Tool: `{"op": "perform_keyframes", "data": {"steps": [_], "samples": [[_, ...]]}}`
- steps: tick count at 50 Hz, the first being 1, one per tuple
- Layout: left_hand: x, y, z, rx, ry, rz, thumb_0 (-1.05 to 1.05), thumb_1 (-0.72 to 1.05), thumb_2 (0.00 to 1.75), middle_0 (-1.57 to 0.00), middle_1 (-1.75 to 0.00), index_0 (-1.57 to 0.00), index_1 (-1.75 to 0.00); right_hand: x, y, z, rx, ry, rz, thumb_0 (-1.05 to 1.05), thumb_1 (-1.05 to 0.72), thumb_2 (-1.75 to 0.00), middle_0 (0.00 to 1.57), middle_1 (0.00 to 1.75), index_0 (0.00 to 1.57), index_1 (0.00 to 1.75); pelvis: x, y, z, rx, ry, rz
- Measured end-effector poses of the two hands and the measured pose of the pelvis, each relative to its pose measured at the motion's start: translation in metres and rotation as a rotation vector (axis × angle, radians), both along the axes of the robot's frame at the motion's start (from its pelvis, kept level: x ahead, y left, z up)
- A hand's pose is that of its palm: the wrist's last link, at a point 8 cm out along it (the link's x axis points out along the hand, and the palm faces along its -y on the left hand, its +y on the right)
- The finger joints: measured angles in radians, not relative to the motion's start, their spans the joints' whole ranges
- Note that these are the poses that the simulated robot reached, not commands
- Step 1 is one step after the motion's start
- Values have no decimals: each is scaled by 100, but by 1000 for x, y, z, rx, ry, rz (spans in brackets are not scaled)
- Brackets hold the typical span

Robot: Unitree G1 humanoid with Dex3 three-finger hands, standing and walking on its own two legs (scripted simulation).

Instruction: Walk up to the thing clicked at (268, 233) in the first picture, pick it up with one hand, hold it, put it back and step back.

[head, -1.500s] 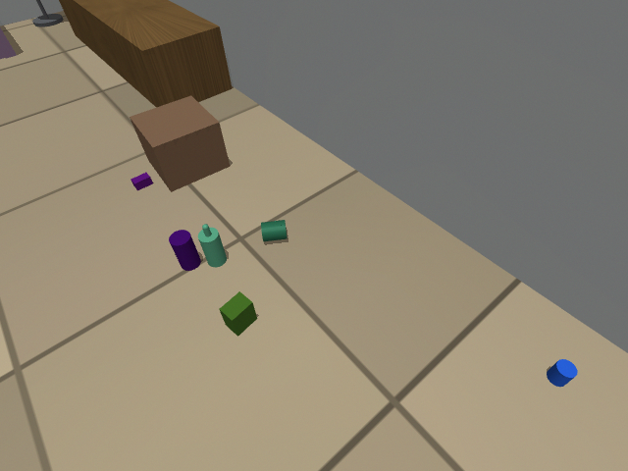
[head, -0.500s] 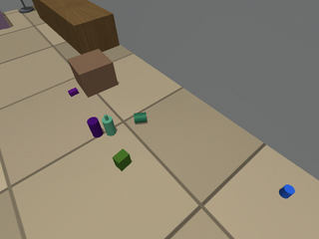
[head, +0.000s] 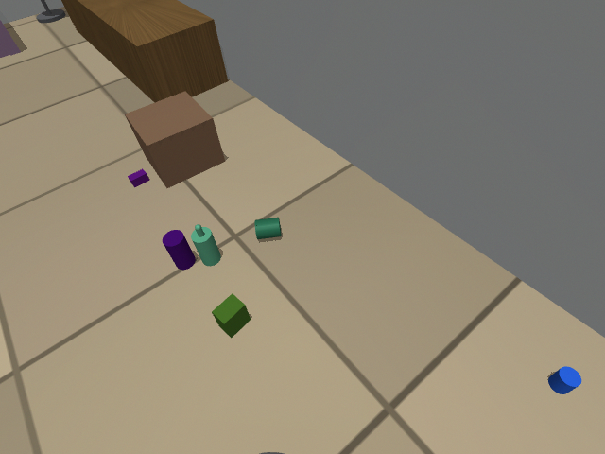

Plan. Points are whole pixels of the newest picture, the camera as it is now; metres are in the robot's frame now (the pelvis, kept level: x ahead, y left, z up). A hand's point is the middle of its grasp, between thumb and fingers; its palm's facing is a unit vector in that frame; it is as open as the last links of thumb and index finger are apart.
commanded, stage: walk up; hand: left
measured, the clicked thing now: (268, 228) +1.08 +0.25 -0.73
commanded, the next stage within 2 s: none
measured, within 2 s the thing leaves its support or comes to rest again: neither
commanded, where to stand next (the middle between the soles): +0.68 +0.02 m, yaw +0 degrees
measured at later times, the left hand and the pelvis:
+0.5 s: hand (157, 398) +0.23 +0.28 -0.13, palm faces -0.06 -0.93 -0.36, open 7.4 cm; pelvis +0.18 +0.00 +0.00, yaw -1 degrees
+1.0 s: hand (174, 334) +0.35 +0.28 -0.16, palm faces +0.04 -0.92 -0.38, open 7.4 cm; pelvis +0.37 +0.01 -0.02, yaw +3 degrees
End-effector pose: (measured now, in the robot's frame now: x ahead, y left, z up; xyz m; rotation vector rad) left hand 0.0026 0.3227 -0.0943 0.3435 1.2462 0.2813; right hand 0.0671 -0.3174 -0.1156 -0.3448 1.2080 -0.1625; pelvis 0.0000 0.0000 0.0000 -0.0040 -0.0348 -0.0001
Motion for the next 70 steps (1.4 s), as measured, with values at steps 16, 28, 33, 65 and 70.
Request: {"op": "perform_keyframes", "data": {"steps": [16, 28, 33, 65, 70], "samples": [[142, 3, -32, -76, -40, -65, 1, 91, 90, -20, -30, -20, -30, 166, 41, 15, 26, -238, 35, 0, -90, -90, 20, 30, 21, 30, 119, 19, -14, 12, -51, -15], [245, -4, 7, -6, -96, -119, 1, 90, 90, -20, -30, -20, -30, 179, -10, 5, 20, -119, -37, 1, -90, -90, 20, 30, 21, 30, 203, -8, -5, 14, -26, -23], [259, -12, 7, 62, -108, -68, 0, 90, 90, -20, -30, -20, -30, 217, -29, -17, 15, -52, -15, 1, -90, -90, 20, 30, 20, 30, 238, -25, -17, -9, -18, -5], [512, 3, -8, -35, -95, -102, 1, 91, 90, -20, -30, -20, -30, 471, 10, 14, -9, -133, 50, 0, -90, -90, 20, 30, 21, 30, 469, 7, -8, 18, -13, 27], [550, -2, -5, 26, -147, -99, 1, 90, 90, -20, -30, -20, -30, 493, -8, -13, -1, -63, 27, 1, -90, -90, 20, 30, 20, 30, 506, -7, -22, -2, -20, 32]]}}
